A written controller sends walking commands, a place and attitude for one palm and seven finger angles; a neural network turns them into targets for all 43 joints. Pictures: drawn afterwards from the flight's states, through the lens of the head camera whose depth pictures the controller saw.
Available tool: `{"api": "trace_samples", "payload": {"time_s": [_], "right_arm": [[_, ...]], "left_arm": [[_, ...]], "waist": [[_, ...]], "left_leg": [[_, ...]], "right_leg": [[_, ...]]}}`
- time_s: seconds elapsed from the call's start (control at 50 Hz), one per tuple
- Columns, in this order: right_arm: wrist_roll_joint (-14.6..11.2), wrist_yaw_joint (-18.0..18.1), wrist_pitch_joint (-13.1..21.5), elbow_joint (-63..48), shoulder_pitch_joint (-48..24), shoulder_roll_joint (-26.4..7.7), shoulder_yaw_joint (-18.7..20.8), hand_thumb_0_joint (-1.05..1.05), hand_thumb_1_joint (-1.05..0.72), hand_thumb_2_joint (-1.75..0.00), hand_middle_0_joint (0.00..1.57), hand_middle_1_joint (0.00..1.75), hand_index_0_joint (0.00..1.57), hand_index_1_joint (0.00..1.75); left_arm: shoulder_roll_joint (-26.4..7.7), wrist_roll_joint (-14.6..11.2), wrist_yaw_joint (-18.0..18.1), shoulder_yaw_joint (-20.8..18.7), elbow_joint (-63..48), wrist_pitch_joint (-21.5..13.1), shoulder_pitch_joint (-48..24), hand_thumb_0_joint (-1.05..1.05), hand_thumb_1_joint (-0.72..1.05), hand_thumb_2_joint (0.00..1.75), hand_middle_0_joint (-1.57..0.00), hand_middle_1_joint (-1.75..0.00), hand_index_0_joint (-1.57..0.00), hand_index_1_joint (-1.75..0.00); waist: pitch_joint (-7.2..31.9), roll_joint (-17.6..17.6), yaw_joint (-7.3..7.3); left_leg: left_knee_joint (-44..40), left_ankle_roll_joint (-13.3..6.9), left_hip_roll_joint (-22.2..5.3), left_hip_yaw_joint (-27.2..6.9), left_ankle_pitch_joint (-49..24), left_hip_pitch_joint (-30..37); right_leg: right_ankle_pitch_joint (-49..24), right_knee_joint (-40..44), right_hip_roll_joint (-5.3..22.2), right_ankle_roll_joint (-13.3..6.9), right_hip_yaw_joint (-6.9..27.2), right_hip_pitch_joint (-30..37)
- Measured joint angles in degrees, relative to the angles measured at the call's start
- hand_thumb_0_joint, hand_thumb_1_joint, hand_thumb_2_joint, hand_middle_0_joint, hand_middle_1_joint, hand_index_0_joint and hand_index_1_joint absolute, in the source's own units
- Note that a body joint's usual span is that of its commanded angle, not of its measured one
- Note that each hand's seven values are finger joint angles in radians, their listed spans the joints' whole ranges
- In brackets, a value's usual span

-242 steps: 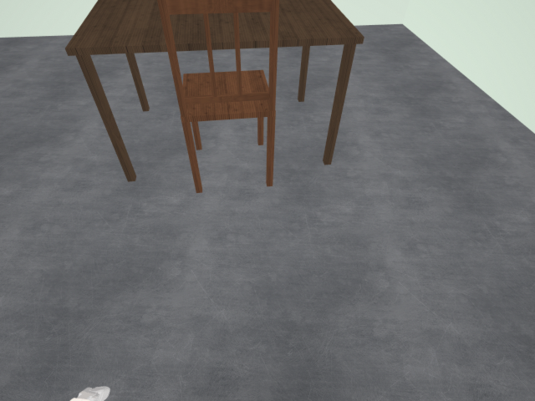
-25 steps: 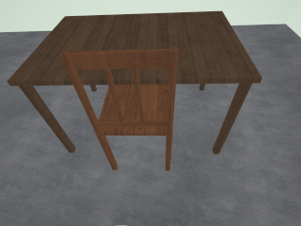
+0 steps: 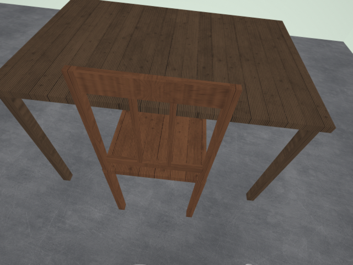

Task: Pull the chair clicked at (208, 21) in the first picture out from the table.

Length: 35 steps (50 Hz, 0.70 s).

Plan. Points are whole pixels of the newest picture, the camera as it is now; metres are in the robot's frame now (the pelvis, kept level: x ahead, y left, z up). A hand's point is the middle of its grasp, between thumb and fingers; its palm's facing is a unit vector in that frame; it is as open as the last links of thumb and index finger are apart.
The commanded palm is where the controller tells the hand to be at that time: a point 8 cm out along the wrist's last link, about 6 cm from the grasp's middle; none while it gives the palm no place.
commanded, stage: come to a stop and stand still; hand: left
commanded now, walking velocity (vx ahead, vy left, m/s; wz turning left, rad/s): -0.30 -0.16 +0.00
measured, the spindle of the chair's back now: (136, 134) +0.47 +0.17 -0.06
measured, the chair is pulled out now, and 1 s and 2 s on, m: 0.00 0.00 0.00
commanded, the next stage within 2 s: look again from close up in 0.74 s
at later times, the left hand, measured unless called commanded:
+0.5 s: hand out of the picture +0.04 +0.15 -0.17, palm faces -0.03 -0.96 -0.28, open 7.4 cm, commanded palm none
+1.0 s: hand out of the picture +0.01 +0.14 -0.17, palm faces +0.03 -0.98 -0.22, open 7.4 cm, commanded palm none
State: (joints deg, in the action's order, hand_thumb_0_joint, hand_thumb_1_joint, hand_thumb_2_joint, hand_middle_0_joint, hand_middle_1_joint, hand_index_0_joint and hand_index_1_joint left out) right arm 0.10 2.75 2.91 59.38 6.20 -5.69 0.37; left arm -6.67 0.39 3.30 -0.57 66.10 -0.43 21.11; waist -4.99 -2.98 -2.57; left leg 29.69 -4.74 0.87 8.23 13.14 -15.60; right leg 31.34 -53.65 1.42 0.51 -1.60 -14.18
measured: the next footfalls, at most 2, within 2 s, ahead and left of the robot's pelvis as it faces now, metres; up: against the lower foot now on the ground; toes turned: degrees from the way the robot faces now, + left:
right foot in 0.36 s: +0.00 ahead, -0.18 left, +0.00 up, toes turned +1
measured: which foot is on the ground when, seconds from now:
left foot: down 0.00-1.00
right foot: up 0.00-0.34, down 0.36-1.00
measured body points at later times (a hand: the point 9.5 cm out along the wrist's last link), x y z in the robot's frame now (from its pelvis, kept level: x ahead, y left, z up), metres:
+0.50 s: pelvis -0.03 -0.05 -0.01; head +0.00 -0.06 +0.44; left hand +0.04 +0.20 -0.15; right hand +0.03 -0.30 -0.16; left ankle +0.04 +0.07 -0.73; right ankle -0.04 -0.18 -0.73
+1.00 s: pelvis -0.01 -0.04 +0.00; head +0.01 -0.04 +0.45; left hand +0.01 +0.19 -0.16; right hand +0.04 -0.28 -0.15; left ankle +0.04 +0.07 -0.73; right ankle -0.04 -0.18 -0.73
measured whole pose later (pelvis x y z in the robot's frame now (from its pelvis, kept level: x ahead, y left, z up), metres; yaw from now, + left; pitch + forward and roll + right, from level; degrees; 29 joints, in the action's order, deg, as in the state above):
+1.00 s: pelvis -0.01 -0.04 +0.00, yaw +1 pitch -1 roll +0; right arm 0.5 -0.2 -0.2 60.8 10.8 -9.8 1.4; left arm -10.7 1.2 2.1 -0.3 58.4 -0.5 15.3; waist -3.4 -0.6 0.4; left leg 29.7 -1.0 -0.1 1.7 11.1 -17.7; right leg 18.4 -29.3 1.7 1.9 0.3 -9.9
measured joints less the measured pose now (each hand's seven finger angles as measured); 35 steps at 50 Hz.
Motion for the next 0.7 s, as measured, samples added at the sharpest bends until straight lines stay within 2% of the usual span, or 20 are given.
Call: {"api": "trace_samples", "payload": {"time_s": [0.06,0.14,0.22,0.26,0.3,0.34,0.36,0.38,0.42,0.48,0.56,0.7], "right_arm": [[0.0,0.4,-1.3,-0.2,-0.7,-0.9,0.2,-0.04,-0.94,-0.90,0.20,0.30,0.20,0.30],[0.3,0.1,-3.0,-0.4,-0.9,-1.9,0.6,-0.03,-0.94,-0.90,0.20,0.30,0.20,0.30],[0.6,-0.4,-4.0,-0.7,0.2,-2.3,1.1,-0.02,-0.93,-0.90,0.20,0.30,0.20,0.30],[0.8,-0.7,-4.2,-0.8,1.0,-2.5,1.4,-0.01,-0.92,-0.90,0.20,0.30,0.20,0.30],[1.0,-1.3,-4.3,-1.5,2.4,-2.9,1.8,-0.01,-0.92,-0.90,0.20,0.30,0.20,0.30],[0.9,-2.0,-4.2,-2.4,3.6,-3.4,2.4,-0.01,-0.91,-0.90,0.20,0.30,0.20,0.30],[0.8,-2.3,-4.3,-3.0,4.0,-3.4,2.6,0.00,-0.91,-0.90,0.20,0.30,0.20,0.30],[0.7,-2.5,-4.6,-3.4,3.7,-3.9,2.8,0.00,-0.91,-0.90,0.20,0.30,0.20,0.30],[0.8,-2.8,-5.1,-3.9,3.4,-5.3,3.5,0.00,-0.91,-0.90,0.20,0.30,0.20,0.30],[0.9,-2.9,-5.0,-4.1,4.7,-6.6,3.7,0.00,-0.91,-0.90,0.20,0.30,0.20,0.30],[1.0,-3.1,-4.8,-3.4,6.8,-6.0,3.1,0.00,-0.91,-0.90,0.20,0.30,0.20,0.30],[1.0,-3.4,-4.5,-1.7,7.6,-4.0,1.5,0.00,-0.91,-0.90,0.20,0.30,0.20,0.30]], "left_arm": [[-1.3,0.4,0.1,-0.6,-2.3,1.4,-3.8,0.00,0.91,0.90,-0.20,-0.30,-0.20,-0.30],[-3.7,0.9,-0.2,-1.9,-5.6,2.7,-7.7,0.00,0.91,0.90,-0.20,-0.30,-0.20,-0.30],[-5.7,1.1,-0.5,-2.9,-7.4,3.5,-9.4,0.00,0.91,0.90,-0.20,-0.30,-0.20,-0.30],[-6.2,1.1,-0.6,-2.9,-7.6,3.7,-9.8,0.00,0.91,0.90,-0.20,-0.30,-0.19,-0.29],[-7.1,1.3,-1.0,-1.5,-9.5,3.7,-9.2,0.00,0.91,0.90,-0.20,-0.30,-0.19,-0.29],[-8.0,1.4,-1.5,-1.1,-11.9,2.7,-8.1,0.00,0.91,0.90,-0.20,-0.30,-0.20,-0.30],[-8.8,1.5,-1.5,-0.9,-13.1,2.1,-7.4,0.00,0.91,0.90,-0.20,-0.30,-0.20,-0.30],[-8.8,1.6,-1.3,-1.0,-13.4,1.7,-7.6,0.00,0.91,0.90,-0.20,-0.30,-0.20,-0.30],[-7.7,1.7,-1.3,-0.3,-13.3,1.8,-8.1,0.00,0.91,0.90,-0.20,-0.30,-0.20,-0.30],[-6.1,1.5,-1.3,0.4,-13.6,1.8,-7.6,0.00,0.91,0.90,-0.20,-0.30,-0.20,-0.30],[-5.0,1.2,-1.0,0.4,-13.7,2.0,-7.8,0.00,0.90,0.90,-0.20,-0.30,-0.20,-0.30],[-3.5,0.8,-1.3,0.8,-13.6,0.7,-8.8,0.00,0.90,0.90,-0.20,-0.30,-0.20,-0.30]], "waist": [[-0.6,-0.1,0.38],[-0.9,-0.1,0.71],[0.0,-0.1,1.32],[0.5,0.3,1.83],[1.3,0.7,2.04],[2.6,0.7,1.99],[3.2,-0.5,1.94],[2.7,-0.2,2.09],[1.4,2.5,3.32],[1.2,4.9,4.36],[1.7,3.9,4.82],[1.7,3.2,4.40]], "left_leg": [[-3.6,-0.3,0.1,-0.4,-2.1,1.3],[-5.2,0.2,-0.8,-1.4,-3.6,0.9],[-5.3,1.0,-1.9,-1.8,-4.1,0.2],[-5.2,1.5,-2.3,-1.9,-4.3,-0.1],[-4.2,2.1,-2.7,-1.9,-4.1,-1.2],[-1.2,3.0,-3.0,-1.8,-3.1,-3.9],[0.8,3.4,-2.4,-1.0,-2.3,-5.5],[3.2,3.8,-2.6,-1.1,-1.3,-7.0],[6.1,4.6,-2.8,-3.8,1.0,-8.0],[7.6,4.7,-2.4,-6.6,0.7,-8.0],[7.1,4.2,-1.7,-6.9,0.4,-6.5],[4.0,4.2,-1.7,-7.3,-1.0,-5.6]], "right_leg": [[-2.9,-0.5,1.3,1.2,1.8,-4.6],[-5.9,-4.7,1.4,2.2,3.7,-9.3],[-7.6,-5.5,1.2,2.7,4.0,-9.7],[-7.2,-2.1,1.3,2.7,3.3,-8.0],[-6.2,3.7,1.0,1.6,2.5,-5.5],[-9.3,13.9,0.7,0.5,2.1,-2.6],[-10.4,19.4,1.3,-0.6,3.5,-1.4],[-10.8,19.9,1.1,-0.5,4.0,-1.9],[-10.8,17.8,0.0,0.3,2.8,-2.2],[-10.5,17.0,-0.8,0.7,1.9,-1.6],[-9.7,16.5,-0.4,0.7,1.8,-0.3],[-11.5,20.0,-0.5,0.7,1.4,0.8]]}}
